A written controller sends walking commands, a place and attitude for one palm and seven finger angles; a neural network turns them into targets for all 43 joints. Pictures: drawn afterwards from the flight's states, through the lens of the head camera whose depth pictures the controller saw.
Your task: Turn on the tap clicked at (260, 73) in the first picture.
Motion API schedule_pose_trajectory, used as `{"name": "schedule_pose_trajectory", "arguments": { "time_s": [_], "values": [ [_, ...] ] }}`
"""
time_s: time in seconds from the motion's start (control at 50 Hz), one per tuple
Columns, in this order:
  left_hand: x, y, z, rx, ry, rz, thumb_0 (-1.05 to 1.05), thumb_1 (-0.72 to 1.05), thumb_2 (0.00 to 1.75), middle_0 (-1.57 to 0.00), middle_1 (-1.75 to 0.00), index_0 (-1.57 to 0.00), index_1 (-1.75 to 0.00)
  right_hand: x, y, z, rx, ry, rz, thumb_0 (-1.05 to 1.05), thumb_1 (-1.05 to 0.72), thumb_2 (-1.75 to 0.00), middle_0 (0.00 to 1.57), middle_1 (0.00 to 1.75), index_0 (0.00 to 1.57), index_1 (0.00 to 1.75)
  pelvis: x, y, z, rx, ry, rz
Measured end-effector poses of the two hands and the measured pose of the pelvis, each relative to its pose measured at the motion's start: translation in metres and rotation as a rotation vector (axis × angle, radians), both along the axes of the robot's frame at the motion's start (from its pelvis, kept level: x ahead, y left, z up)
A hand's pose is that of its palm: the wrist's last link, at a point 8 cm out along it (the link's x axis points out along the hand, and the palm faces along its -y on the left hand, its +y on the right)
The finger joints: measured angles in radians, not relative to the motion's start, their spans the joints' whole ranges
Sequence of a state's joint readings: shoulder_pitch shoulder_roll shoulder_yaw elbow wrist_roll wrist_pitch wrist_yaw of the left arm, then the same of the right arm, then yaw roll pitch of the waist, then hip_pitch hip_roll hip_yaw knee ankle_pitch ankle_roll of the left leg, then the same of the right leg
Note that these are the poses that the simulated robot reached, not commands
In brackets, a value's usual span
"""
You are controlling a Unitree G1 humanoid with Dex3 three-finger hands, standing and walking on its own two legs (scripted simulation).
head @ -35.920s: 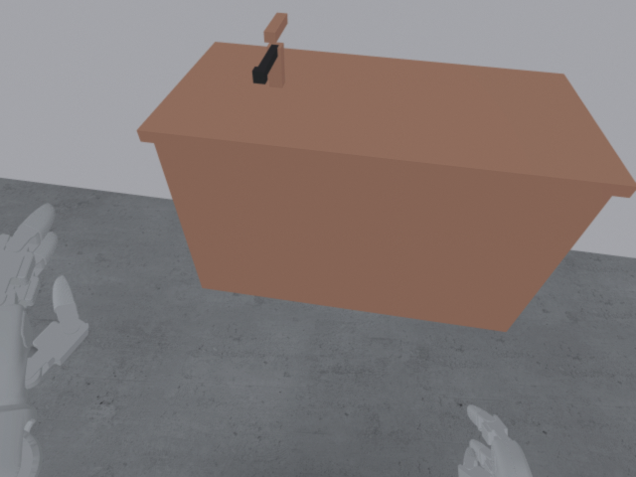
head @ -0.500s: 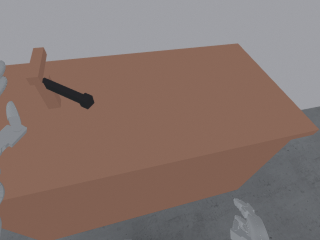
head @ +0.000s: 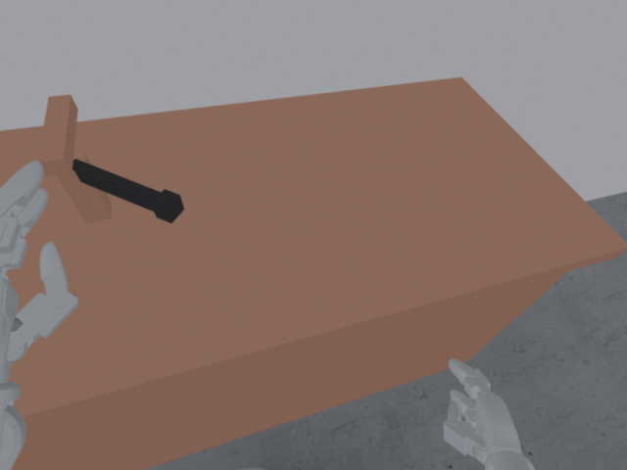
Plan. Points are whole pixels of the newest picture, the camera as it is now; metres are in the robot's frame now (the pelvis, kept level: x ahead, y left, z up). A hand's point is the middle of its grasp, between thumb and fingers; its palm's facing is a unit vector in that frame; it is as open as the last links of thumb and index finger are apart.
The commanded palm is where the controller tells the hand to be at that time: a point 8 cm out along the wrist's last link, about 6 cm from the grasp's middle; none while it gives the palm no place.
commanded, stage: shuffle to correct the standing spot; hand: left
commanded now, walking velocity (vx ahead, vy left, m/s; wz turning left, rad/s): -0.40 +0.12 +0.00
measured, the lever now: (168, 206) +0.40 +0.23 +0.09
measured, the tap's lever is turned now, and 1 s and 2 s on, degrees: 49 49 49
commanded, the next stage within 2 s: come to a stop and stand still in 0.26 s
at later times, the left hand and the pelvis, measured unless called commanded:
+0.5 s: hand out of the picture +0.14 +0.30 +0.16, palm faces +0.40 -0.84 -0.38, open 7.5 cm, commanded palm +0.07 +0.33 +0.18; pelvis -0.08 +0.05 -0.01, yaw +1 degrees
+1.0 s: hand out of the picture +0.12 +0.33 +0.18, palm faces +0.45 -0.80 -0.40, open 7.5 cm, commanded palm +0.05 +0.34 +0.18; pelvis -0.11 +0.06 +0.00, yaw +1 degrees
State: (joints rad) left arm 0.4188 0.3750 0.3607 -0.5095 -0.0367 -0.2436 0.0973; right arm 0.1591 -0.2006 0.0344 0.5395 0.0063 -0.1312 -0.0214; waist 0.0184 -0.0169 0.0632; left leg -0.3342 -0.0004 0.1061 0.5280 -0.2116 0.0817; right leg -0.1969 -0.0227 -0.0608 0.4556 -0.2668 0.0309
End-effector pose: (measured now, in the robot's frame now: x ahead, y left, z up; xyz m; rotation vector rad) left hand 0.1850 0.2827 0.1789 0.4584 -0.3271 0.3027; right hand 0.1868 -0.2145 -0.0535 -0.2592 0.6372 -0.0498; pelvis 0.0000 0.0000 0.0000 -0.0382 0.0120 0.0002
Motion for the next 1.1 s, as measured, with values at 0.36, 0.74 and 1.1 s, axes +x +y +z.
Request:
{"name": "schedule_pose_trajectory", "arguments": {
  "time_s": [0.36, 0.74, 1.1],
  "values": [
    [-0.082, 0.021, -0.001, 0.046, -0.056, 0.027, 0.01, 0.88, 0.9, -0.21, -0.3, -0.21, -0.3, -0.065, 0.013, -0.026, -0.034, 0.092, 0.031, 0.01, -0.9, -0.9, 0.2, 0.3, 0.2, 0.3, -0.062, 0.016, -0.016, 0.017, -0.004, 0.01],
    [-0.109, 0.075, 0.011, 0.074, 0.032, 0.006, 0.01, 0.88, 0.9, -0.21, -0.3, -0.21, -0.3, -0.164, 0.058, -0.025, 0.051, 0.138, -0.114, 0.02, -0.9, -0.9, 0.21, 0.3, 0.21, 0.3, -0.103, 0.068, 0.002, -0.009, -0.031, -0.005],
    [-0.089, 0.084, 0.023, -0.012, -0.105, 0.085, 0.02, 0.89, 0.9, -0.21, -0.3, -0.2, -0.3, -0.119, 0.053, -0.001, 0.038, -0.016, -0.017, 0.02, -0.9, -0.9, 0.2, 0.3, 0.2, 0.3, -0.106, 0.06, 0.003, 0.012, -0.038, -0.025]
  ]
}}
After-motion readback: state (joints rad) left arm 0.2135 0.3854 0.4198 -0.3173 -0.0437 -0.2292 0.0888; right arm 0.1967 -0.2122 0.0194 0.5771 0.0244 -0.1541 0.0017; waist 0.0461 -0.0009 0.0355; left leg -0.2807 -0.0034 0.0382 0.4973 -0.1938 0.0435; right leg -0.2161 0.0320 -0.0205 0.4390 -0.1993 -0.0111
